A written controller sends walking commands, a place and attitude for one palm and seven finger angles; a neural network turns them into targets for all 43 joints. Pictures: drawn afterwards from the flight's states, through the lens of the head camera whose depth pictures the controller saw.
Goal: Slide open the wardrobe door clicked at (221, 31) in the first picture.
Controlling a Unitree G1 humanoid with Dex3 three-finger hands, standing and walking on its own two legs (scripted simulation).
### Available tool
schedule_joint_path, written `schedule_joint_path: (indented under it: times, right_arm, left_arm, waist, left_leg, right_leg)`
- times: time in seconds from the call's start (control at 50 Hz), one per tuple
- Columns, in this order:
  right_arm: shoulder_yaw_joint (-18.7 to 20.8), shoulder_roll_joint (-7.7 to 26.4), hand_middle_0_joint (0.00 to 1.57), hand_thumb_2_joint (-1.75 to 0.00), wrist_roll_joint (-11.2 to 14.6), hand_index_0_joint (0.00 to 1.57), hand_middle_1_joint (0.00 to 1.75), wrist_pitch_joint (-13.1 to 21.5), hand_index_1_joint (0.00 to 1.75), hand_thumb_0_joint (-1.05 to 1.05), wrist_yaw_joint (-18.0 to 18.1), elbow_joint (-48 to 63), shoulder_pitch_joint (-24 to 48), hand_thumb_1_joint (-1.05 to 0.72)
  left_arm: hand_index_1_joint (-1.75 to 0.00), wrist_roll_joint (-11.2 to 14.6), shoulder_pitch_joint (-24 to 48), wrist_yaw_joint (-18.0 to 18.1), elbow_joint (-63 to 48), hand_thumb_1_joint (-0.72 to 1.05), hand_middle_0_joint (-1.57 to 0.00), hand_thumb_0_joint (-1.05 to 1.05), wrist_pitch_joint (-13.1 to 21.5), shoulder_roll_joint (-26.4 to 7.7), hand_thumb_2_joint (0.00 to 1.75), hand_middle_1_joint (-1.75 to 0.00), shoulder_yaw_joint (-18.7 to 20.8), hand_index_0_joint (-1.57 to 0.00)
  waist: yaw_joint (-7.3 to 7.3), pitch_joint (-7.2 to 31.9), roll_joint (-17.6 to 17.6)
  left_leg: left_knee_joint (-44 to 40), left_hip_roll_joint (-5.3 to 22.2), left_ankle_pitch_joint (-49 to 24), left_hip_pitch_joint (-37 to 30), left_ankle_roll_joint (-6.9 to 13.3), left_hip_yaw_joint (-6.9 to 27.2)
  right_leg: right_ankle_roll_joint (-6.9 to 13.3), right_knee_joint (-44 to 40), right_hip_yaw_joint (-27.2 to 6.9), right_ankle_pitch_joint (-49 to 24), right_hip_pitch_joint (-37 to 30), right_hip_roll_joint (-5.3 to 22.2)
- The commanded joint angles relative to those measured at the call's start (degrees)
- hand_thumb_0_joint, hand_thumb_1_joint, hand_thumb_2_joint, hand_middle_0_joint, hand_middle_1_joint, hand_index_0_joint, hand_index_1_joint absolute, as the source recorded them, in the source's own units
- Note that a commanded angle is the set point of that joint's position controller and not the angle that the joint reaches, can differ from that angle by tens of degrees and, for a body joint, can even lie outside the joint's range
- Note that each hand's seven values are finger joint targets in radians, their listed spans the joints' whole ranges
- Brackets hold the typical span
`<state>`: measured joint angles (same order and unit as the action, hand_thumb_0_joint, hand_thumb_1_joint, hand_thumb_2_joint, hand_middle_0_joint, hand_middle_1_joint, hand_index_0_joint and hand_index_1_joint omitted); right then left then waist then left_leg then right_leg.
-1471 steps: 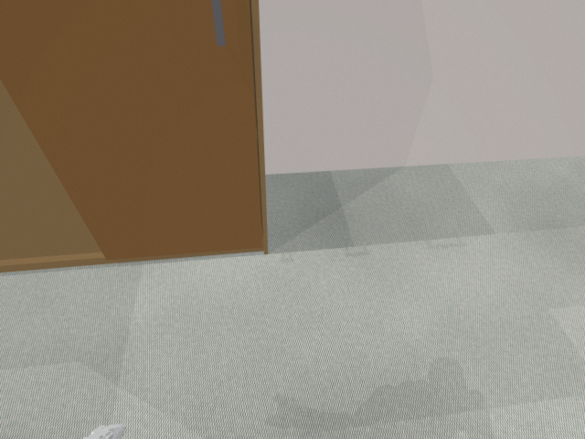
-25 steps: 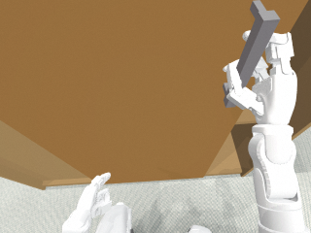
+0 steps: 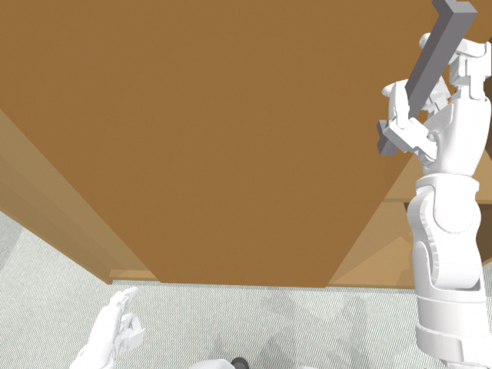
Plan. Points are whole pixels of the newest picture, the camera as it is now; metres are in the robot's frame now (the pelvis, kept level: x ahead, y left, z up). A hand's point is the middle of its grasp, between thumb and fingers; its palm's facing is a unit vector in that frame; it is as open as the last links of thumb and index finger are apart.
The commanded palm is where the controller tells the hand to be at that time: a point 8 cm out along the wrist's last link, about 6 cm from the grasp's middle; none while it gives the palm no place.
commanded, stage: step sideways, sliding the door along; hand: right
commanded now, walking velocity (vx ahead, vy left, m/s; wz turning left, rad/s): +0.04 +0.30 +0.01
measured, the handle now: (410, 85) +0.41 -0.18 +0.24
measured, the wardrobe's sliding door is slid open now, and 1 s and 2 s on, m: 0.40 0.45 0.45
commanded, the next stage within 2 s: stop walking and hold the door there in 0.76 s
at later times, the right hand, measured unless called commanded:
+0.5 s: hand (336, 110) +0.38 -0.09 +0.23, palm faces +0.45 +0.89 -0.03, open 7.2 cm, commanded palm +0.34 -0.06 +0.22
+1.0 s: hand (342, 115) +0.38 -0.10 +0.22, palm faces +0.46 +0.88 -0.12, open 7.4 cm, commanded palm +0.34 -0.11 +0.19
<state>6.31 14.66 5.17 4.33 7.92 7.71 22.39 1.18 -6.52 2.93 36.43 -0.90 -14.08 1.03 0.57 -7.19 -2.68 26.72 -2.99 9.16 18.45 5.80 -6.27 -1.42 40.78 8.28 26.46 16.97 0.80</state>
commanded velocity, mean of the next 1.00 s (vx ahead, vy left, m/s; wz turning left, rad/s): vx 0.06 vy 0.23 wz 0.01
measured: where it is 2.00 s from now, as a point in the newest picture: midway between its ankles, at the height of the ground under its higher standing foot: outside the picture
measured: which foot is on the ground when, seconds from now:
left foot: down 0.00-0.04, up 0.06-0.42, down 0.44-0.66, up 0.68-1.00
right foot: up 0.00-0.02, down 0.04-0.44, up 0.46-0.64, down 0.66-1.00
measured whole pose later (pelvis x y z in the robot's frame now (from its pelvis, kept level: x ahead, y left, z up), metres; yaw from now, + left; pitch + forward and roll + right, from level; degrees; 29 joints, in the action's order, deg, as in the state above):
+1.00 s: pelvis +0.04 +0.22 +0.02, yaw -2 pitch -3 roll +9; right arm 16.0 25.6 4.7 4.5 4.1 1.7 24.4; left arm 2.2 -4.0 -1.3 32.8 -0.1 -6.3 -1.7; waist 8.6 -11.2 2.4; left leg 54.7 0.6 16.4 29.7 -3.9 -5.8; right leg -2.0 25.6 8.1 16.1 6.5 15.0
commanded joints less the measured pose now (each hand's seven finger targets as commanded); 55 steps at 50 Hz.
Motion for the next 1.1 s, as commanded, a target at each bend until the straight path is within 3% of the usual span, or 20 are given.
schedule_joint_path:
  times: [0.0, 0.02, 0.08, 0.16, 0.36, 0.4, 0.42, 0.44, 0.46, 0.48, 0.52, 0.58, 0.6, 0.64, 0.72, 0.84, 0.86, 0.92, 0.98, 1.08]
  right_arm:
    - [-0.5, 8.9, 0.45, -0.9, -1.0, 0.45, 1.4, 9.7, 1.4, 0.0, -1.8, 17.0, 25.1, -0.9]
    - [-1.6, 7.6, 0.45, -0.9, -0.6, 0.45, 1.4, 10.0, 1.4, 0.0, -2.4, 15.1, 26.2, -0.9]
    - [0.7, 10.9, 0.45, -0.9, -1.4, 0.45, 1.4, 10.3, 1.4, 0.0, -3.8, 18.3, 34.2, -0.9]
    - [-2.3, 6.1, 0.45, -0.9, -2.2, 0.45, 1.4, 6.9, 1.4, 0.0, -4.8, 10.2, 29.5, -0.9]
    - [-9.8, -0.1, 0.45, -0.9, -0.5, 0.45, 1.4, 6.2, 1.4, 0.0, -5.6, 6.2, 32.8, -0.9]
    - [-11.4, -0.7, 0.45, -0.9, -0.7, 0.45, 1.4, 6.0, 1.4, 0.0, -4.7, 7.4, 34.4, -0.9]
    - [-10.1, 2.2, 0.45, -0.9, -1.2, 0.45, 1.4, 5.5, 1.4, 0.0, -3.7, 7.4, 34.5, -0.9]
    - [-5.8, 7.4, 0.45, -0.9, -1.7, 0.45, 1.4, 4.7, 1.4, 0.0, -2.5, 7.2, 32.5, -0.9]
    - [-5.5, 7.3, 0.45, -0.9, -1.1, 0.45, 1.4, 4.1, 1.4, 0.0, -1.5, 8.9, 31.2, -0.9]
    - [-5.6, 6.6, 0.45, -0.9, -0.4, 0.45, 1.4, 4.5, 1.4, 0.0, -1.3, 13.1, 32.9, -0.9]
    - [-6.5, 3.1, 0.45, -0.9, 0.0, 0.45, 1.4, 4.5, 1.4, 0.0, -0.5, 15.4, 34.6, -0.9]
    - [-9.7, -1.1, 0.45, -0.9, 0.0, 0.45, 1.4, 4.6, 1.4, 0.0, -1.1, 14.3, 35.9, -0.9]
    - [-10.1, -1.1, 0.45, -0.9, -0.1, 0.45, 1.4, 5.3, 1.4, 0.0, -1.5, 15.2, 36.7, -0.9]
    - [-12.4, -3.8, 0.45, -0.9, 0.5, 0.45, 1.4, 6.0, 1.4, 0.0, -2.7, 16.4, 38.7, -0.9]
    - [-10.4, -0.6, 0.45, -0.9, -1.0, 0.45, 1.4, 5.4, 1.4, 0.0, -3.3, 17.4, 41.2, -0.9]
    - [-11.3, -1.9, 0.45, -0.9, -1.0, 0.45, 1.4, 2.8, 1.4, 0.0, -5.7, 17.6, 34.5, -0.9]
    - [21.3, 29.8, 0.45, -0.9, -3.7, 0.45, 1.4, 2.3, 1.4, 0.0, -2.2, -4.0, 21.0, -0.9]
    - [7.5, 16.1, 0.45, -0.9, -1.4, 0.45, 1.4, 2.8, 1.4, 0.0, -4.6, 5.2, 24.0, -0.9]
    - [12.6, 21.7, 0.45, -0.9, -1.2, 0.45, 1.4, 3.2, 1.4, 0.0, -3.8, 2.0, 18.8, -0.9]
    - [20.3, 29.7, 0.45, -0.9, -2.1, 0.45, 1.4, 4.1, 1.4, 0.0, -2.4, -4.4, 9.1, -0.9]
  left_arm:
    - [-0.3, -0.4, 2.3, 0.7, -8.5, 0.9, -0.2, 0.0, 4.1, -5.7, 0.9, -0.3, 2.7, -0.2]
    - [-0.3, -0.6, 3.1, 0.3, -8.2, 0.9, -0.2, 0.0, 4.4, -4.7, 0.9, -0.3, 2.6, -0.2]
    - [-0.3, -0.6, 6.0, -1.5, -8.3, 0.9, -0.2, 0.0, 4.3, -3.6, 0.9, -0.3, 1.3, -0.2]
    - [-0.3, 0.3, 1.9, -1.5, -6.5, 0.9, -0.2, 0.0, 2.7, -6.0, 0.9, -0.3, 3.2, -0.2]
    - [-0.3, 2.7, 4.6, -1.9, -9.6, 0.9, -0.2, 0.0, 4.9, -4.3, 0.9, -0.3, 1.9, -0.2]
    - [-0.3, 3.8, 5.3, -2.1, -10.0, 0.9, -0.2, 0.0, 5.3, -1.8, 0.9, -0.3, 0.8, -0.2]
    - [-0.3, 3.7, 7.0, -1.5, -10.5, 0.9, -0.2, 0.0, 5.2, 0.2, 0.9, -0.3, 0.3, -0.2]
    - [-0.3, 2.7, 7.9, -0.4, -9.6, 0.9, -0.2, 0.0, 4.9, -1.4, 0.9, -0.3, 0.9, -0.2]
    - [-0.3, 2.2, 7.5, 0.3, -8.6, 0.9, -0.2, 0.0, 4.5, -2.0, 0.9, -0.3, 0.6, -0.2]
    - [-0.3, 2.7, 6.2, 0.2, -8.2, 0.9, -0.2, 0.0, 4.2, -3.2, 0.9, -0.3, 1.3, -0.2]
    - [-0.3, 2.6, 7.6, 0.8, -7.1, 0.9, -0.2, 0.0, 2.9, -3.5, 0.9, -0.3, 1.0, -0.2]
    - [-0.3, 2.6, 6.8, 0.0, -7.4, 0.9, -0.2, 0.0, 1.3, -3.4, 0.9, -0.3, 0.9, -0.2]
    - [-0.3, 2.5, 5.8, 0.1, -7.6, 0.9, -0.2, 0.0, 1.0, -4.6, 0.9, -0.3, 2.1, -0.2]
    - [-0.3, 2.0, 4.8, -1.0, -9.3, 0.9, -0.2, 0.0, 2.3, -7.4, 0.9, -0.3, 3.7, -0.2]
    - [-0.3, 2.2, 6.8, -3.8, -8.9, 0.9, -0.2, 0.0, 2.6, -6.8, 0.9, -0.3, 3.3, -0.2]
    - [-0.3, 1.2, 4.3, -5.3, -10.1, 0.9, -0.2, 0.0, 2.8, -6.0, 0.9, -0.3, 4.0, -0.2]
    - [-0.3, 0.7, 0.6, -3.3, -5.7, 0.9, -0.2, 0.0, 1.8, -8.4, 0.9, -0.3, 5.0, -0.2]
    - [-0.3, 1.0, 2.5, -3.2, -9.7, 0.9, -0.2, 0.0, 2.5, -5.0, 0.9, -0.3, 3.0, -0.2]
    - [-0.3, 1.4, 1.4, -2.3, -9.9, 0.9, -0.2, 0.0, 5.3, -5.3, 0.9, -0.3, 2.1, -0.2]
    - [-0.3, 2.6, 2.0, -1.2, -10.3, 0.9, -0.2, 0.0, 6.2, -5.6, 0.9, -0.3, 0.8, -0.2]
  waist:
    - [-2.1, 27.7, 17.4]
    - [-0.65, 25.3, 24.7]
    - [-0.45, 20.4, 15.4]
    - [-0.87, 17.5, 11.2]
    - [-1.13, 20.2, 23.7]
    - [-0.3, 23.5, 10.1]
    - [0.61, 23.0, -7.5]
    - [2.64, 23.0, -10.9]
    - [2.15, 20.6, -4.6]
    - [1.63, 23.4, -14.4]
    - [0.68, 23.8, -14.6]
    - [-2.11, 24.0, -7.3]
    - [-3.49, 24.9, -1.0]
    - [-2.14, 29.0, 19.9]
    - [-2.21, 22.4, 10.5]
    - [-1.42, 22.4, 19.5]
    - [0.11, 24.3, 20.2]
    - [-1.23, 22.9, 26.3]
    - [-1.41, 20.2, 29.0]
    - [0.98, 20.7, 9.0]
  left_leg:
    - [16.5, 6.6, -2.7, 9.9, -3.6, 7.8]
    - [28.2, 2.2, 20.9, 21.5, -7.0, 8.0]
    - [39.8, 5.2, 16.6, 23.8, -5.6, 14.4]
    - [33.7, 5.1, 6.3, 19.8, -7.7, 6.4]
    - [2.2, 0.5, 0.1, -8.4, -8.6, -4.5]
    - [-5.3, 8.8, -9.8, -19.7, -5.5, 2.7]
    - [-5.0, 20.7, -27.3, -26.3, -0.8, 15.0]
    - [-6.8, 26.1, -28.9, -23.1, 1.7, 19.8]
    - [-6.2, 26.0, -33.0, -23.0, 2.8, 18.4]
    - [-2.8, 24.1, -32.9, -27.9, 3.4, 17.8]
    - [0.0, 21.3, -32.6, -27.3, 4.8, 12.2]
    - [6.8, 16.3, -24.6, -18.4, 1.6, 1.7]
    - [14.1, 13.7, -16.6, -8.2, -1.1, 0.0]
    - [36.0, 6.1, 24.2, 19.3, -5.6, 5.6]
    - [51.6, 7.4, 17.3, 23.3, -6.1, 9.3]
    - [42.0, 4.2, 8.2, 18.7, -9.1, 0.7]
    - [40.4, 2.8, 7.9, 20.2, -10.0, -0.8]
    - [26.8, 2.0, 7.2, 16.4, -10.0, -3.1]
    - [17.0, 0.2, 6.1, 10.0, -9.0, -4.3]
    - [-3.9, 6.8, -22.2, -14.3, -7.3, 2.4]
  right_leg:
    - [7.9, -23.6, -21.0, -29.9, -31.7, 21.1]
    - [14.4, -20.7, -35.1, -56.2, -36.9, 34.8]
    - [12.7, -17.5, -25.5, -55.7, -29.5, 32.3]
    - [8.0, -19.2, -9.3, -46.9, -23.5, 24.0]
    - [3.3, -9.9, 0.9, -38.5, -16.0, 16.9]
    - [2.1, 3.8, -0.5, -23.8, -7.7, 11.3]
    - [2.2, 14.6, -0.9, 5.4, 7.4, 5.1]
    - [2.7, 24.6, -5.7, 15.6, 11.7, 2.2]
    - [0.9, 26.4, -7.9, 14.7, 13.5, 2.9]
    - [0.5, 27.4, -8.3, 12.4, 14.1, 4.0]
    - [0.6, 21.8, -6.8, 8.5, 12.9, 3.5]
    - [0.3, -7.5, -1.7, -8.5, -2.3, 3.5]
    - [0.8, -16.2, -2.6, -20.8, -16.2, 5.9]
    - [10.9, -17.3, -35.5, -56.6, -37.0, 33.5]
    - [9.5, -15.4, -22.0, -50.8, -28.3, 28.8]
    - [3.0, -15.3, -2.1, -60.0, -28.2, 19.1]
    - [3.0, -15.6, 0.0, -63.7, -30.3, 19.0]
    - [4.4, -14.5, 0.9, -64.8, -30.9, 18.2]
    - [3.3, -14.6, 2.6, -64.0, -28.5, 17.5]
    - [0.9, 3.7, 2.2, -31.8, -13.1, 11.9]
